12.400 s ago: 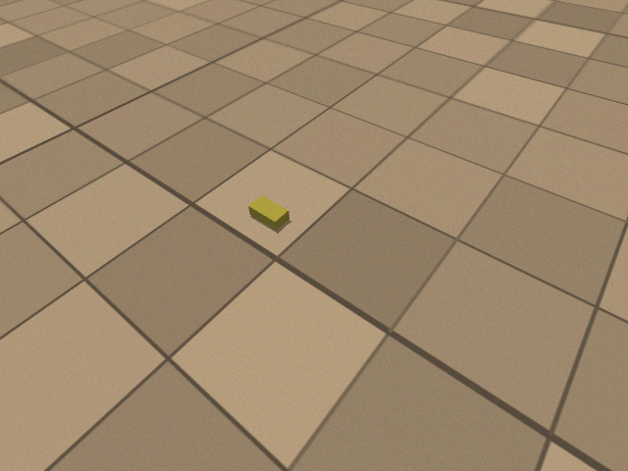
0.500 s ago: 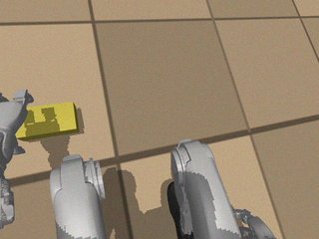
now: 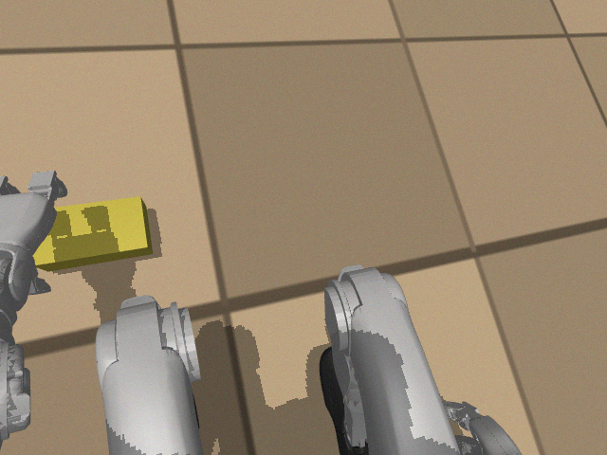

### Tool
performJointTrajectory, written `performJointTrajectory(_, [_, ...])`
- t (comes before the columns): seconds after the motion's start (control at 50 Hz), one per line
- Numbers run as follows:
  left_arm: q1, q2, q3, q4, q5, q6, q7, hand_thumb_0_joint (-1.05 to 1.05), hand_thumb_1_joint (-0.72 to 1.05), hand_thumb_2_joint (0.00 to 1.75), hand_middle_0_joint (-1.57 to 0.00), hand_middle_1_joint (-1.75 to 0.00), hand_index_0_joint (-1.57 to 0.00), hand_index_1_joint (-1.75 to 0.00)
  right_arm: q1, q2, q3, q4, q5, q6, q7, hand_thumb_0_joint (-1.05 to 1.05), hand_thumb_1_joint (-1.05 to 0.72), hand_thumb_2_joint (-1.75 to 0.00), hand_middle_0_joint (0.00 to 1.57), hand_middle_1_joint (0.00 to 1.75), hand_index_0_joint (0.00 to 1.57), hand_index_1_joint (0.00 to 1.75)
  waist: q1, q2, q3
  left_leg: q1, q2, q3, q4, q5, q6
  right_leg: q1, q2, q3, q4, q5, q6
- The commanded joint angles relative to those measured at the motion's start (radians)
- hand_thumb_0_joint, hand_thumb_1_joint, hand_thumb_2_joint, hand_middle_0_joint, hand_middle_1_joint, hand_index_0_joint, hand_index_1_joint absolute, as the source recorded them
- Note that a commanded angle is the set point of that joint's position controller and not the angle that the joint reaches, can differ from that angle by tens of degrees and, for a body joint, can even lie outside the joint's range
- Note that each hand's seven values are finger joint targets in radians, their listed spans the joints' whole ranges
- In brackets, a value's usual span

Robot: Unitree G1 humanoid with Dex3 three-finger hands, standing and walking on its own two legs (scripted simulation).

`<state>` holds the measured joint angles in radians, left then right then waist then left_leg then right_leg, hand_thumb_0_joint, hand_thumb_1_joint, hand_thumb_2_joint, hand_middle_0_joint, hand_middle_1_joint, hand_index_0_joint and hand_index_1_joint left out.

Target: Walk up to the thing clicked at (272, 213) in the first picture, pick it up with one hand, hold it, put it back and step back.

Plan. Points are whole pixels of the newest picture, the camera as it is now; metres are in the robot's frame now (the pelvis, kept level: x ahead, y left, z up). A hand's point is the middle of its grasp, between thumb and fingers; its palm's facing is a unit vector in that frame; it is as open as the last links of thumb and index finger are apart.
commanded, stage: rise first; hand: left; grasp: from above
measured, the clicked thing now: (94, 233) +0.45 +0.28 -0.29
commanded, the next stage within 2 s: approach in 0.46 s
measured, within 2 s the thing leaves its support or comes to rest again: neither
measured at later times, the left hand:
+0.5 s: hand (34, 248) +0.41 +0.32 -0.18, palm faces -0.45 -0.08 -0.89, open 13.9 cm
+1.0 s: hand (98, 216) +0.45 +0.25 -0.18, palm faces -0.44 -0.07 -0.90, open 13.8 cm
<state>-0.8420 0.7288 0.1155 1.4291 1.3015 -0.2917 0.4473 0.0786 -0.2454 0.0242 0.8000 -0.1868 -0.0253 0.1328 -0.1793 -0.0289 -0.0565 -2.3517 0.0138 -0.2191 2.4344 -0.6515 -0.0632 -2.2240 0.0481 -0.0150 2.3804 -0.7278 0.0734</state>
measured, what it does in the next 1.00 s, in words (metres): stands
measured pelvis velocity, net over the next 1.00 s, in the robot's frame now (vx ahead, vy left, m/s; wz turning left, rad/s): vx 0.00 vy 0.00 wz -0.02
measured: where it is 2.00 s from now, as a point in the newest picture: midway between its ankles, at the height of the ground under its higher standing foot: (270, 444)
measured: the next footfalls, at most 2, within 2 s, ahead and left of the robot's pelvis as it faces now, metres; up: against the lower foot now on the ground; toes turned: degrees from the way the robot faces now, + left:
none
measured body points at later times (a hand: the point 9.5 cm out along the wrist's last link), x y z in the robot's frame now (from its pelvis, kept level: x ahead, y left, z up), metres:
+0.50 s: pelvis +0.00 +0.00 +0.00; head +0.22 +0.08 +0.38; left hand +0.43 +0.32 -0.13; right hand +0.08 -0.27 -0.11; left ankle +0.08 +0.15 -0.28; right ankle +0.09 -0.14 -0.28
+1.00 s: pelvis +0.00 +0.00 +0.01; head +0.23 +0.08 +0.38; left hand +0.47 +0.25 -0.13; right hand +0.06 -0.27 -0.10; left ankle +0.08 +0.15 -0.28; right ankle +0.09 -0.14 -0.28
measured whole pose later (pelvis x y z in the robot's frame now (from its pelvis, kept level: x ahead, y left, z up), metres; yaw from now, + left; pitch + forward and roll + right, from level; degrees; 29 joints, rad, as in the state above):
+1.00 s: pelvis +0.00 +0.00 +0.01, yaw -1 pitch +33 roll -8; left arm -0.99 0.66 0.06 1.58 1.32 -0.20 0.52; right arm 0.10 -0.25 0.08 0.77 -0.19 -0.07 0.14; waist -0.27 -0.02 -0.05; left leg -2.35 0.02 -0.23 2.42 -0.65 -0.06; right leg -2.23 0.06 -0.03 2.35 -0.71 0.07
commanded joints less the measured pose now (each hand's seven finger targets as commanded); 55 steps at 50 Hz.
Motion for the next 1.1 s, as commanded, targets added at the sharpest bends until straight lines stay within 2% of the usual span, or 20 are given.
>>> performJointTrajectory(0.0, [-0.271, 0.229, 0.016, -0.102, -0.016, 0.005, 0.035, 0.00, -0.54, 1.01, -0.08, -1.04, -0.08, -1.04, 0.170, -0.249, -0.067, -0.018, 0.004, -0.010, -0.011, 0.00, -0.90, -0.90, 0.20, 0.30, 0.20, 0.30, -0.007, 0.256, -0.624, 0.528, -0.008, 0.175, -0.231, 0.107, 0.080, 0.252, 0.009, -0.142, -0.264, 0.219, -0.095])
performJointTrajectory(0.06, [-0.281, 0.260, 0.024, -0.102, -0.009, 0.001, 0.036, 0.00, -0.54, 1.01, -0.08, -1.05, -0.09, -1.04, 0.163, -0.252, -0.064, -0.024, 0.004, -0.012, -0.013, 0.00, -0.91, -0.90, 0.20, 0.30, 0.20, 0.30, 0.005, 0.266, -0.627, 0.524, -0.006, 0.173, -0.233, 0.095, 0.080, 0.247, 0.009, -0.142, -0.268, 0.205, -0.097])
performJointTrajectory(0.1, [-0.279, 0.227, 0.007, -0.080, -0.008, 0.001, 0.036, 0.00, -0.54, 1.00, -0.07, -1.05, -0.08, -1.04, 0.164, -0.252, -0.061, -0.022, 0.001, -0.015, -0.011, 0.00, -0.90, -0.90, 0.20, 0.30, 0.20, 0.30, -0.011, 0.256, -0.592, 0.523, -0.007, 0.168, -0.244, 0.077, 0.078, 0.224, 0.010, -0.151, -0.260, 0.184, -0.099])
performJointTrajectory(0.18, [-0.269, 0.240, 0.010, -0.069, 0.000, -0.006, 0.041, 0.00, -0.53, 0.99, -0.07, -1.07, -0.09, -1.05, 0.153, -0.253, -0.058, -0.023, 0.001, -0.020, -0.013, 0.00, -0.90, -0.90, 0.20, 0.30, 0.20, 0.30, 0.000, 0.289, -0.608, 0.549, -0.007, 0.170, -0.241, 0.088, 0.073, 0.224, 0.011, -0.149, -0.254, 0.194, -0.101])
performJointTrajectory(0.22, [-0.315, 0.260, 0.023, -0.108, 0.002, -0.009, 0.049, 0.00, -0.53, 1.00, -0.07, -1.07, -0.09, -1.05, 0.164, -0.258, -0.055, -0.021, -0.005, -0.022, -0.012, 0.00, -0.90, -0.90, 0.20, 0.30, 0.20, 0.30, -0.014, 0.291, -0.622, 0.546, -0.007, 0.169, -0.233, 0.106, 0.075, 0.237, 0.008, -0.147, -0.252, 0.216, -0.096])
performJointTrajectory(0.26, [-0.302, 0.277, 0.040, -0.104, 0.000, -0.008, 0.054, 0.00, -0.54, 1.01, -0.07, -1.05, -0.08, -1.04, 0.162, -0.256, -0.062, -0.020, 0.001, -0.024, -0.013, 0.00, -0.90, -0.90, 0.20, 0.30, 0.20, 0.30, 0.003, 0.304, -0.646, 0.562, -0.005, 0.172, -0.233, 0.113, 0.073, 0.233, 0.007, -0.145, -0.248, 0.217, -0.098])
performJointTrajectory(0.3, [-0.295, 0.239, 0.016, -0.066, -0.001, -0.006, 0.054, 0.00, -0.53, 0.99, -0.07, -1.06, -0.09, -1.04, 0.162, -0.256, -0.057, -0.020, -0.005, -0.026, -0.010, 0.00, -0.90, -0.90, 0.20, 0.30, 0.20, 0.30, -0.017, 0.275, -0.608, 0.541, -0.005, 0.165, -0.239, 0.092, 0.074, 0.215, 0.009, -0.155, -0.246, 0.198, -0.099])
performJointTrajectory(0.34, [-0.296, 0.252, 0.012, -0.054, 0.005, -0.008, 0.055, 0.00, -0.53, 0.99, -0.07, -1.06, -0.09, -1.05, 0.156, -0.256, -0.052, -0.021, -0.008, -0.026, -0.011, 0.00, -0.90, -0.90, 0.20, 0.30, 0.20, 0.30, -0.018, 0.276, -0.600, 0.521, -0.007, 0.168, -0.232, 0.077, 0.077, 0.222, 0.013, -0.149, -0.261, 0.189, -0.098])
performJointTrajectory(0.38, [-0.284, 0.285, 0.044, -0.068, 0.002, -0.007, 0.061, 0.00, -0.53, 0.99, -0.07, -1.05, -0.09, -1.04, 0.169, -0.258, -0.052, -0.018, -0.010, -0.030, -0.011, 0.00, -0.90, -0.90, 0.20, 0.30, 0.20, 0.30, -0.003, 0.278, -0.608, 0.520, -0.009, 0.174, -0.230, 0.089, 0.077, 0.246, 0.010, -0.144, -0.261, 0.195, -0.096])
performJointTrajectory(0.46, [-0.279, 0.243, 0.019, -0.096, -0.007, 0.003, 0.058, 0.00, -0.54, 1.00, -0.08, -1.05, -0.09, -1.04, 0.168, -0.256, -0.059, -0.020, -0.008, -0.034, -0.007, 0.00, -0.90, -0.90, 0.20, 0.30, 0.20, 0.30, -0.008, 0.299, -0.646, 0.567, -0.006, 0.170, -0.233, 0.107, 0.072, 0.234, 0.010, -0.151, -0.246, 0.216, -0.099])
performJointTrajectory(0.58, [-0.316, 0.270, 0.034, -0.137, -0.013, 0.016, 0.053, 0.00, -0.52, 0.99, -0.06, -1.06, -0.08, -1.03, 0.184, -0.261, -0.062, -0.019, 0.000, -0.032, -0.006, 0.00, -0.90, -0.89, 0.20, 0.30, 0.20, 0.30, -0.009, 0.297, -0.649, 0.552, -0.006, 0.173, -0.227, 0.114, 0.076, 0.242, 0.005, -0.143, -0.255, 0.228, -0.097])
performJointTrajectory(0.62, [-0.354, 0.248, 0.010, -0.166, -0.014, 0.013, 0.045, 0.00, -0.51, 0.98, -0.06, -1.06, -0.09, -1.04, 0.185, -0.259, -0.066, -0.019, 0.001, -0.031, -0.007, 0.00, -0.90, -0.89, 0.20, 0.30, 0.20, 0.30, -0.016, 0.328, -0.684, 0.580, -0.002, 0.169, -0.234, 0.112, 0.072, 0.231, 0.007, -0.146, -0.254, 0.226, -0.099])
performJointTrajectory(0.68, [-0.409, 0.157, -0.058, -0.119, -0.025, 0.019, 0.036, 0.00, -0.50, 0.97, -0.06, -1.07, -0.09, -1.04, 0.203, -0.261, -0.062, -0.009, 0.003, -0.036, -0.008, 0.00, -0.89, -0.89, 0.20, 0.30, 0.20, 0.30, -0.074, 0.287, -0.619, 0.544, -0.001, 0.158, -0.235, 0.081, 0.074, 0.204, 0.008, -0.156, -0.268, 0.205, -0.097])
performJointTrajectory(0.74, [-0.403, 0.100, -0.106, -0.058, -0.024, 0.030, 0.032, 0.00, -0.50, 0.97, -0.06, -1.07, -0.09, -1.04, 0.218, -0.260, -0.057, -0.005, 0.006, -0.041, -0.009, 0.00, -0.89, -0.89, 0.20, 0.30, 0.20, 0.30, -0.087, 0.275, -0.613, 0.555, 0.002, 0.155, -0.237, 0.088, 0.073, 0.213, 0.012, -0.161, -0.279, 0.213, -0.097])
performJointTrajectory(0.8, [-0.429, 0.103, -0.102, -0.044, -0.022, 0.046, 0.053, 0.00, -0.49, 0.97, -0.06, -1.07, -0.09, -1.04, 0.219, -0.265, -0.047, -0.014, 0.005, -0.040, -0.011, 0.00, -0.89, -0.89, 0.20, 0.30, 0.20, 0.30, -0.075, 0.303, -0.658, 0.580, 0.001, 0.153, -0.249, 0.126, 0.070, 0.232, 0.012, -0.169, -0.268, 0.247, -0.099])
performJointTrajectory(0.82, [-0.418, 0.098, -0.105, 0.008, -0.014, 0.056, 0.061, 0.00, -0.48, 0.96, -0.06, -1.08, -0.10, -1.04, 0.214, -0.263, -0.043, -0.017, 0.005, -0.040, -0.011, 0.00, -0.89, -0.89, 0.20, 0.30, 0.20, 0.30, -0.084, 0.288, -0.621, 0.554, 0.001, 0.155, -0.245, 0.114, 0.072, 0.220, 0.014, -0.168, -0.272, 0.239, -0.098])
performJointTrajectory(0.88, [-0.417, 0.146, -0.065, 0.074, 0.005, 0.086, 0.094, 0.00, -0.48, 0.96, -0.07, -1.07, -0.10, -1.03, 0.207, -0.261, -0.021, -0.030, -0.004, -0.044, -0.007, 0.00, -0.89, -0.89, 0.20, 0.30, 0.20, 0.30, -0.082, 0.287, -0.579, 0.508, -0.003, 0.165, -0.242, 0.106, 0.077, 0.232, 0.015, -0.160, -0.269, 0.238, -0.096])
performJointTrajectory(0.92, [-0.402, 0.188, -0.025, 0.072, 0.015, 0.108, 0.118, 0.00, -0.48, 0.96, -0.07, -1.07, -0.11, -1.03, 0.199, -0.260, -0.011, -0.038, -0.007, -0.046, -0.003, 0.00, -0.89, -0.89, 0.20, 0.30, 0.20, 0.30, -0.055, 0.306, -0.625, 0.537, -0.004, 0.168, -0.245, 0.130, 0.077, 0.250, 0.016, -0.157, -0.257, 0.258, -0.099])
performJointTrajectory(1.0, [-0.397, 0.199, -0.013, 0.085, 0.005, 0.143, 0.142, 0.00, -0.48, 0.96, -0.07, -1.07, -0.11, -1.03, 0.177, -0.258, 0.000, -0.061, -0.012, -0.055, 0.008, 0.00, -0.90, -0.89, 0.20, 0.30, 0.20, 0.30, -0.075, 0.297, -0.618, 0.498, -0.002, 0.177, -0.227, 0.124, 0.088, 0.275, 0.022, -0.144, -0.262, 0.265, -0.094])
performJointTrajectory(1.08, [-0.401, 0.320, 0.058, -0.054, -0.025, 0.157, 0.138, 0.00, -0.47, 1.01, -0.12, -1.06, -0.14, -1.05, 0.174, -0.269, 0.000, -0.074, -0.007, -0.066, 0.012, 0.00, -0.90, -0.89, 0.20, 0.30, 0.20, 0.30, -0.025, 0.332, -0.717, 0.514, -0.001, 0.186, -0.215, 0.134, 0.090, 0.341, 0.019, -0.125, -0.260, 0.260, -0.092])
